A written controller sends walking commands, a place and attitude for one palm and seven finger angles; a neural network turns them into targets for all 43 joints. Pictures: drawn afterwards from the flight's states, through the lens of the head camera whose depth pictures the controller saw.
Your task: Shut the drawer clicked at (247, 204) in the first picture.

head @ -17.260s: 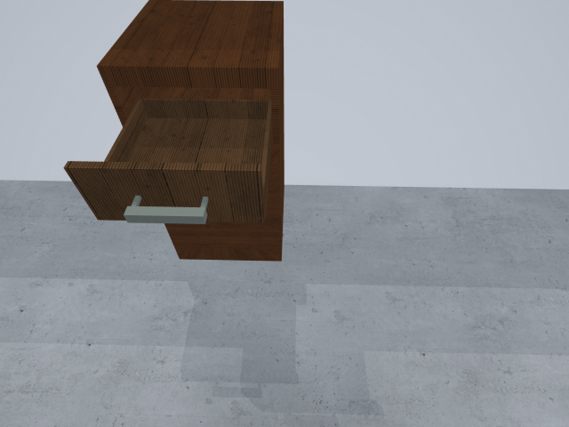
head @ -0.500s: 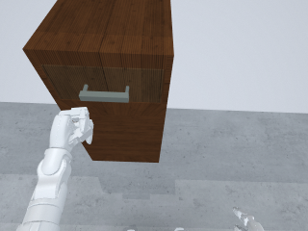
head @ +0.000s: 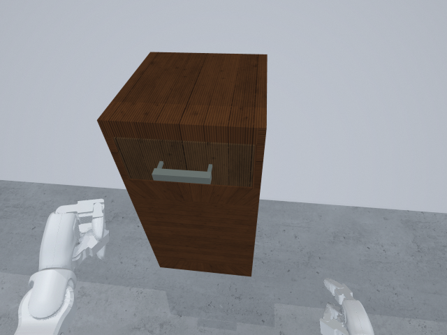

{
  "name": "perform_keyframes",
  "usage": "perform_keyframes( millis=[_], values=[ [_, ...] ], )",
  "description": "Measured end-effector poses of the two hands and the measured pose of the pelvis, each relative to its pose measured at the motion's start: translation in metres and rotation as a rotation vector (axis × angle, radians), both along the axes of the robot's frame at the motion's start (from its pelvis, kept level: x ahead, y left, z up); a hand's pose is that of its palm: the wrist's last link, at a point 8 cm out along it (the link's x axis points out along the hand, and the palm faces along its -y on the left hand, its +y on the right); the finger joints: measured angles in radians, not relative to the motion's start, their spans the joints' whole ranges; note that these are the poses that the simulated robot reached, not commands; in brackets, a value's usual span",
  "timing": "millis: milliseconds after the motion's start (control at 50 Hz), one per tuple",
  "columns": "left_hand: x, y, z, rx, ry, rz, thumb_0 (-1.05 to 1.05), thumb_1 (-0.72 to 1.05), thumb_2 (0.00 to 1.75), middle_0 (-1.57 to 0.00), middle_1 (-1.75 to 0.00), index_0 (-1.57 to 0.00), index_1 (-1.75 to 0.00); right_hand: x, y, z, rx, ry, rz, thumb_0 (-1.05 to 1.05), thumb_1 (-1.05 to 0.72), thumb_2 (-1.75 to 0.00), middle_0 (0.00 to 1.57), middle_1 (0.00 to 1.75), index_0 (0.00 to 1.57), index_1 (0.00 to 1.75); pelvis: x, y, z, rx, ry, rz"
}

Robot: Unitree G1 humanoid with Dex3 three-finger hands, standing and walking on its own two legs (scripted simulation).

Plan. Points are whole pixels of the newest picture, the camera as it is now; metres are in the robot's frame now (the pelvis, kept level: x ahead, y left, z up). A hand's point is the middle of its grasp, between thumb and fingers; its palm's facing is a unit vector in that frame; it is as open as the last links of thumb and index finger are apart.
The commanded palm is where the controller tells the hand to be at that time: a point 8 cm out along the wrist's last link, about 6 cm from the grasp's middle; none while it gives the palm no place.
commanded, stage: draw the hand back to the body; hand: left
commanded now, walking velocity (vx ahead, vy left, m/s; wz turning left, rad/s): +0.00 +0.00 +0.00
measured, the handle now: (183, 170) +0.55 +0.17 -0.06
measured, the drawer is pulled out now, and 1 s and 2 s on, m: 0.00 0.00 0.00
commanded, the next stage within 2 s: step back with the hand held close in 0.44 s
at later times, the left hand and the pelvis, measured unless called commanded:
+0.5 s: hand (62, 262) +0.17 +0.22 +0.16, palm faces +0.39 -0.84 -0.37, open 3.3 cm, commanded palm +0.12 +0.27 +0.18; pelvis -0.01 -0.01 +0.00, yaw +0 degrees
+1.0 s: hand (54, 262) +0.17 +0.23 +0.16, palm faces +0.28 -0.82 -0.50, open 3.3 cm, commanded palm +0.10 +0.28 +0.18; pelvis -0.03 +0.00 +0.00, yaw -1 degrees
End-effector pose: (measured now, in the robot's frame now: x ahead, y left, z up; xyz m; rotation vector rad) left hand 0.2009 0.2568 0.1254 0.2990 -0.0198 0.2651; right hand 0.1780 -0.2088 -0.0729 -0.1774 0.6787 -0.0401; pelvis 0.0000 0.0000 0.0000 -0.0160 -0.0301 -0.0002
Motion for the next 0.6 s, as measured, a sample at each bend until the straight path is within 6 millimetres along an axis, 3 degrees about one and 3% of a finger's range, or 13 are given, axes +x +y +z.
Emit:
perform_keyframes(
  millis=[320,520,600],
  values=[
    [-0.069,0.012,0.061,0.182,-0.146,0.075,0.02,0.9,0.9,-1.4,-1.6,-1.41,-1.6,-0.015,-0.02,-0.001,0.0,-0.038,-0.024,0.02,-0.9,-0.9,0.2,0.3,0.2,0.3,-0.004,-0.006,0.002,0.001,-0.037,-0.004],
    [-0.075,0.004,0.049,0.144,-0.136,0.089,0.02,0.9,0.9,-1.4,-1.6,-1.41,-1.6,-0.018,-0.024,-0.001,-0.003,-0.056,-0.025,0.02,-0.9,-0.9,0.2,0.3,0.2,0.3,-0.012,-0.012,0.001,0.004,-0.042,-0.002],
    [-0.073,0.002,0.054,0.161,-0.154,0.074,0.02,0.89,0.9,-1.4,-1.6,-1.41,-1.6,-0.02,-0.025,0.0,-0.002,-0.063,-0.027,0.02,-0.9,-0.9,0.2,0.3,0.2,0.3,-0.012,-0.014,0.001,0.003,-0.042,-0.007]
  ],
)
